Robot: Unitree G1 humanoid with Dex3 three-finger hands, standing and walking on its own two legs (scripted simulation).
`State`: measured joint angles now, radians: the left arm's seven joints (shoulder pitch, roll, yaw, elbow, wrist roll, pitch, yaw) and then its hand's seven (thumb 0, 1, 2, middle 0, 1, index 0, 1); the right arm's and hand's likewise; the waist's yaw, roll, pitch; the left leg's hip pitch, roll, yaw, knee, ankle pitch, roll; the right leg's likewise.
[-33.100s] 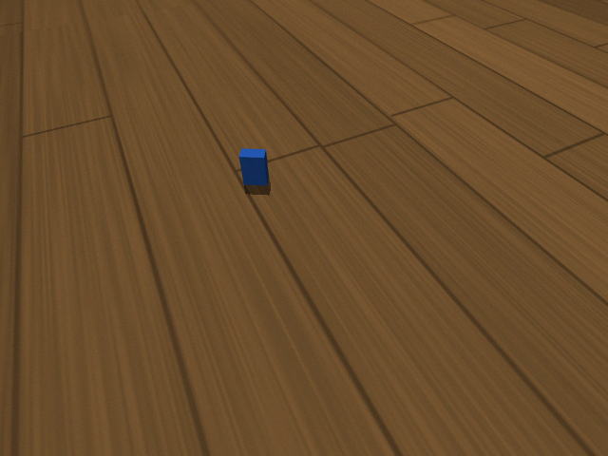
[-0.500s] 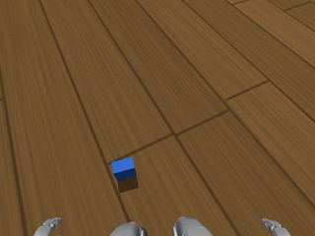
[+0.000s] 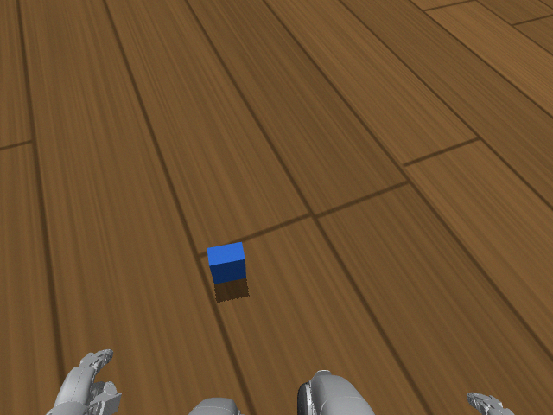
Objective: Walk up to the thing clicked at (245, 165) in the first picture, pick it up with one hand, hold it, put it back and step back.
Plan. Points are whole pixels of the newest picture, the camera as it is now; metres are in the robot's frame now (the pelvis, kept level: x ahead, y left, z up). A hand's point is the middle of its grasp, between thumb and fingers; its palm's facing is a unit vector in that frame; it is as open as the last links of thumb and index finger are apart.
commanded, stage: step back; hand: left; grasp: from the side
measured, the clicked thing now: (227, 263) +0.59 +0.17 -0.67
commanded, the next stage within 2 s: none
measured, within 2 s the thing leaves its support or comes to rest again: neither
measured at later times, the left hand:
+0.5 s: hand out of the picture -0.06 +0.21 -0.13, palm faces -0.05 -0.91 -0.41, open 7.4 cm
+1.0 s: hand out of the picture -0.21 +0.19 -0.15, palm faces +0.03 -0.94 -0.35, open 7.4 cm
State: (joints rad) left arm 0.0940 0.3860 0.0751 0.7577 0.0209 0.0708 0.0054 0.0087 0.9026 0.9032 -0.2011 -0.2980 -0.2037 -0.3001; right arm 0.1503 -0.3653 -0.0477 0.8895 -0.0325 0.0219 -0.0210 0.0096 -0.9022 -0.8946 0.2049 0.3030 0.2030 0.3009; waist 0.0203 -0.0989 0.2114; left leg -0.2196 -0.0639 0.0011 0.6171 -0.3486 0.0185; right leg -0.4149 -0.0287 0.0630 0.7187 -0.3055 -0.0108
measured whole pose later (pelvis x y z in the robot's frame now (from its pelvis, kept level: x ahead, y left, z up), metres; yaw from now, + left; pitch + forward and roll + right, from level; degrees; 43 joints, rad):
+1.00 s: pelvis -0.31 -0.08 +0.01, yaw +1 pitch -1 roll -1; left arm 0.17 0.39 0.09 0.81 0.02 0.08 0.00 0.01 0.90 0.90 -0.20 -0.30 -0.20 -0.30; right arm 0.16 -0.36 -0.04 0.84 -0.05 0.03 -0.02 0.01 -0.90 -0.89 0.21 0.30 0.21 0.30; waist 0.01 -0.05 0.14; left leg -0.35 0.03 -0.02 0.58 -0.21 0.02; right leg -0.42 0.10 0.15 1.18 -0.49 0.01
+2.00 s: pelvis -0.40 -0.09 +0.01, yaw +5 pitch -2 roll -1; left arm 0.17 0.34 0.05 0.99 0.03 -0.04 -0.01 0.01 0.90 0.90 -0.20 -0.30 -0.21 -0.30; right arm 0.20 -0.38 -0.05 1.01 -0.03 0.00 0.01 0.01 -0.90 -0.89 0.21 0.30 0.20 0.30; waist 0.03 0.03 0.06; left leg -0.29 0.02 -0.05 0.66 -0.41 0.01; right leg -0.26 -0.03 -0.06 0.59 -0.29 0.01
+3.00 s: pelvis -0.40 -0.10 +0.03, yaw +4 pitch -4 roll +0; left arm 0.12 0.35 0.00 1.14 0.01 -0.02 -0.01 0.01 0.90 0.90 -0.20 -0.30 -0.20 -0.30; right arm 0.12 -0.35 -0.01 1.15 -0.02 0.00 0.02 0.01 -0.90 -0.89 0.21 0.30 0.20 0.30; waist 0.00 0.00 0.06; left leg -0.11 0.03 -0.01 0.33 -0.15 -0.03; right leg -0.12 -0.01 -0.02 0.33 -0.15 0.01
